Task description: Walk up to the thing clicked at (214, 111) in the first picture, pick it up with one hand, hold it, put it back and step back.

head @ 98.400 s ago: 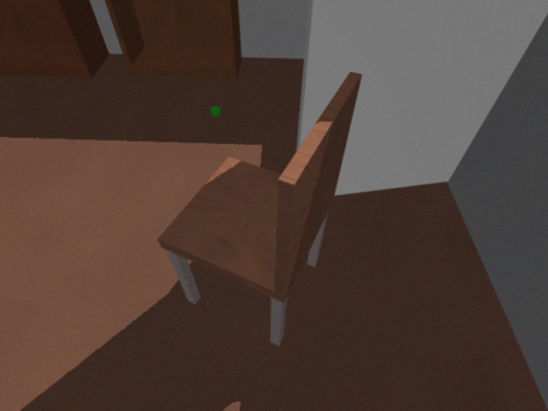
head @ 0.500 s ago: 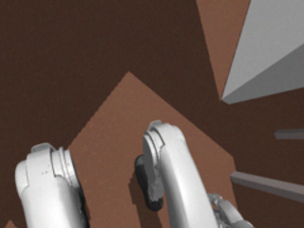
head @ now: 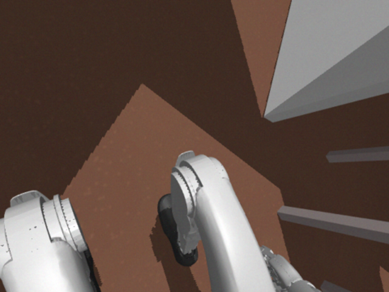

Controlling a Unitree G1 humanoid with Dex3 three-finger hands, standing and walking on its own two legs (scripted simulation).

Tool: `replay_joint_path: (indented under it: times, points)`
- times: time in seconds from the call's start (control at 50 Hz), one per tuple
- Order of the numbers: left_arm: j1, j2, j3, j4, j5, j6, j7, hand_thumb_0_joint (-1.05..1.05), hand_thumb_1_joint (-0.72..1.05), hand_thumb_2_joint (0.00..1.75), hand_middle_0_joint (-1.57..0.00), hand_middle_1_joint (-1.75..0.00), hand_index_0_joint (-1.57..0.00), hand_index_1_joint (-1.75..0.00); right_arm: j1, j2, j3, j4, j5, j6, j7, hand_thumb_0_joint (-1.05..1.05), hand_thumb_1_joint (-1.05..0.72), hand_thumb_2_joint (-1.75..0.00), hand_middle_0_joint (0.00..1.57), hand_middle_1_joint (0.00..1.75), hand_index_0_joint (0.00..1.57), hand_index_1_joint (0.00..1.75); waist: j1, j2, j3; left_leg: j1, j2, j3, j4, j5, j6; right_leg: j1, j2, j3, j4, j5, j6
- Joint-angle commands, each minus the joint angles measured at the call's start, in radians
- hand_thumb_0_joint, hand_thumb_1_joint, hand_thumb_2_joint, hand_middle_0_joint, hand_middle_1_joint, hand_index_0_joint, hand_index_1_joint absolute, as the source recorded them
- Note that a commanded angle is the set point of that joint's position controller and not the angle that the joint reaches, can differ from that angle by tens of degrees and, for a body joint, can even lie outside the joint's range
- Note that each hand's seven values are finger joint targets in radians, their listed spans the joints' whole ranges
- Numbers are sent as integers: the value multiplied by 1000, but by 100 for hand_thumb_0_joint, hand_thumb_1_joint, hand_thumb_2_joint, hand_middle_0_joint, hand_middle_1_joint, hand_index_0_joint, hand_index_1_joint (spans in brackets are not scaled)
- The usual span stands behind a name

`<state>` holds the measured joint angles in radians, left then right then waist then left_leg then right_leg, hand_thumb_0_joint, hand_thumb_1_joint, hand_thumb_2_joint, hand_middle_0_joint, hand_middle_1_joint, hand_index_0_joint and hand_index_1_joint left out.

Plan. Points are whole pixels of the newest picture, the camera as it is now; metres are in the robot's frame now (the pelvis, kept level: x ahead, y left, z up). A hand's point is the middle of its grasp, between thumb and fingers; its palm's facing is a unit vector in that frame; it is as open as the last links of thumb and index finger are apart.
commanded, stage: rest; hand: left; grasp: from above
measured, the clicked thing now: out of the picture +0.47 +0.39 -0.26
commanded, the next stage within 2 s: open in 0.92 s
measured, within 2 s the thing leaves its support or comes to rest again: rests again in 0.68 s
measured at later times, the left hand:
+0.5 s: hand out of the picture +0.45 +0.38 -0.23, palm faces -0.45 -0.15 -0.88, open 8.3 cm
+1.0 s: hand out of the picture +0.45 +0.37 -0.25, palm faces -0.44 -0.15 -0.88, open 8.4 cm
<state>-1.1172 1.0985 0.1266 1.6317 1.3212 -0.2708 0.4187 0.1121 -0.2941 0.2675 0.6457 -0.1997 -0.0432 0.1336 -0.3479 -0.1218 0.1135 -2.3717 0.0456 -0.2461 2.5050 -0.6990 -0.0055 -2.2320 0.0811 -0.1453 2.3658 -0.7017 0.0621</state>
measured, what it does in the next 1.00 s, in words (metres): stands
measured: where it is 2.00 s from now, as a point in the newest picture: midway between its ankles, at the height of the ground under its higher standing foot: (136, 261)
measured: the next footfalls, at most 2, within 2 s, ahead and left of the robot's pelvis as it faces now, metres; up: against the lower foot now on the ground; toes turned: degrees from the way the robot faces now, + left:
none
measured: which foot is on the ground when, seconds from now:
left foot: down 0.00-1.00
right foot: down 0.00-1.00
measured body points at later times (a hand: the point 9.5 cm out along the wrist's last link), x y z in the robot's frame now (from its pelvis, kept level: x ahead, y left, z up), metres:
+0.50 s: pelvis +0.00 +0.00 +0.00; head +0.28 +0.14 +0.32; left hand +0.47 +0.38 -0.18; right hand +0.07 -0.26 -0.07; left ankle +0.06 +0.13 -0.28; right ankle +0.10 -0.12 -0.28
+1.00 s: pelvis +0.00 +0.00 +0.00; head +0.28 +0.15 +0.31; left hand +0.47 +0.38 -0.20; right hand +0.07 -0.25 -0.06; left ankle +0.06 +0.13 -0.28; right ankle +0.10 -0.12 -0.28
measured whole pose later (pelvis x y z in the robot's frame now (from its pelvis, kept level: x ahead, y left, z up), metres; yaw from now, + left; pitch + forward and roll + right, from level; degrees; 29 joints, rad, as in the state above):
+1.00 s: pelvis +0.00 +0.00 +0.00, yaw -2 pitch +27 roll -16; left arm -1.11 1.19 0.11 1.69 1.30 -0.28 0.50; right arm 0.05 -0.33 0.37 0.61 -0.25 -0.12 0.15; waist -0.37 -0.18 0.19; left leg -2.35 0.05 -0.30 2.54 -0.71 0.00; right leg -2.20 0.10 -0.18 2.36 -0.69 0.07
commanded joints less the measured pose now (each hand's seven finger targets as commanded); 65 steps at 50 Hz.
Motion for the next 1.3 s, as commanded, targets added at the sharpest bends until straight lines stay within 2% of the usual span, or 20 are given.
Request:
replay_joint_path:
  times: [0.0,0.02,0.1,0.2,0.32,0.42,0.54,0.6,0.62,0.68,0.8,0.82,0.84,0.88,0.98,1.0,1.1,1.12,1.16,1.28]
  points:
    - [-268,279,22,-148,-22,3,47,0,59,52,-85,-78,-93,-70,190,-323,-89,6,-7,-13,-11,0,-90,-89,20,30,20,30,-16,555,-662,596,17,90,-238,263,15,303,24,-109,-191,294,-85]
    - [-268,289,21,-153,-19,0,51,0,58,54,-85,-78,-93,-70,181,-321,-85,6,-7,-14,-13,0,-90,-90,20,30,20,30,-7,560,-683,599,20,90,-234,266,16,309,28,-109,-190,300,-84]
    - [-257,298,22,-128,-12,1,62,0,61,57,-88,-78,-95,-71,187,-326,-71,7,-14,-24,-10,0,-90,-90,20,30,20,30,-20,544,-639,559,19,100,-216,257,21,334,31,-105,-202,305,-80]
    - [-241,321,29,-139,-28,5,73,0,61,55,-88,-78,-95,-70,165,-334,-58,1,-23,-32,-8,0,-91,-90,20,30,20,30,-13,573,-664,590,26,87,-224,275,16,351,35,-115,-195,312,-80]
    - [-233,316,16,-111,-37,6,80,0,60,56,-88,-78,-95,-70,157,-342,-49,-5,-25,-38,-6,0,-91,-90,20,30,20,30,-31,545,-616,551,25,84,-214,259,18,343,36,-121,-196,307,-81]
    - [-226,316,9,-105,-40,1,87,0,60,54,-88,-75,-95,-68,148,-344,-36,-5,-30,-45,-2,0,-90,-90,20,30,20,30,-34,527,-627,556,30,79,-207,266,21,369,43,-123,-202,318,-75]
    - [-227,332,12,-92,-43,-8,97,0,62,57,-89,-79,-96,-71,132,-356,-27,-12,-39,-51,-3,0,-91,-90,20,30,20,30,-36,572,-598,577,34,59,-228,258,7,338,39,-142,-187,299,-80]
    - [-231,323,-4,-89,-35,-6,99,0,60,58,-88,-78,-95,-71,124,-357,-26,-10,-35,-54,0,0,-91,-90,20,30,20,30,-41,555,-595,579,37,58,-213,262,11,325,41,-142,-185,304,-80]
    - [-236,325,0,-100,-37,-9,103,0,63,60,-90,-79,-97,-72,127,-359,-23,-16,-39,-56,1,0,-91,-90,20,30,20,30,-51,561,-598,580,35,56,-218,263,9,338,41,-145,-185,306,-79]
    - [-226,333,0,-82,-30,-8,113,0,61,59,-89,-79,-95,-72,130,-360,-17,-11,-44,-60,3,0,-91,-90,20,30,20,30,-44,561,-594,573,37,62,-212,272,12,357,45,-142,-192,321,-76]
    - [-227,334,-9,-76,-34,-4,120,0,57,59,-86,-79,-92,-73,127,-367,-8,-17,-46,-70,7,0,-91,-90,20,30,20,30,-57,556,-575,563,37,59,-208,268,13,357,45,-144,-192,319,-75]
    - [-218,335,-9,-64,-39,-3,122,0,57,59,-85,-79,-92,-72,114,-365,-7,-17,-45,-70,7,0,-91,-90,20,30,20,30,-46,546,-579,559,38,58,-209,254,13,348,47,-144,-192,309,-78]
    - [-222,353,1,-79,-39,-5,127,0,56,60,-86,-78,-92,-72,112,-372,-5,-18,-47,-70,5,0,-91,-90,20,30,20,30,-48,555,-592,574,40,57,-208,268,12,365,47,-146,-193,319,-75]
    - [-220,333,-12,-67,-39,-2,124,0,55,60,-85,-79,-91,-72,121,-371,-3,-18,-49,-74,7,0,-91,-90,20,30,20,30,-61,550,-566,569,40,53,-209,262,12,354,45,-148,-190,313,-76]
    - [-213,345,-18,-56,-35,2,124,0,54,61,-84,-78,-90,-72,100,-379,3,-28,-47,-81,8,0,-91,-90,20,30,20,30,-58,567,-568,590,44,41,-217,255,7,327,46,-152,-180,300,-80]
    - [-216,342,-19,-57,-41,-1,125,0,52,61,-83,-79,-89,-73,99,-379,4,-29,-43,-83,7,0,-91,-90,20,30,20,30,-59,555,-561,569,43,43,-213,245,8,335,46,-151,-181,296,-79]
    - [-224,360,-4,-76,-49,0,135,0,12,48,-43,-78,-50,-71,101,-382,7,-28,-46,-85,10,0,-90,-90,20,30,20,30,-51,571,-564,572,42,42,-222,255,3,338,43,-155,-178,307,-79]
    - [-211,342,-24,-62,-39,4,128,0,4,53,-38,-83,-45,-76,102,-380,6,-30,-44,-89,12,0,-90,-90,20,30,20,30,-57,584,-539,570,42,43,-221,240,3,319,43,-154,-175,294,-82]
    - [-227,352,-17,-76,-44,2,128,0,-11,60,-34,-85,-40,-79,94,-384,5,-29,-44,-89,11,0,-90,-90,20,30,20,30,-58,573,-558,572,45,38,-220,234,3,321,44,-156,-178,291,-80]
    - [-209,336,-28,-52,-53,6,110,0,-29,74,-22,-96,-27,-91,105,-384,5,-31,-42,-95,13,0,-90,-90,20,30,20,30,-65,549,-531,553,44,40,-215,227,7,324,45,-154,-188,285,-77]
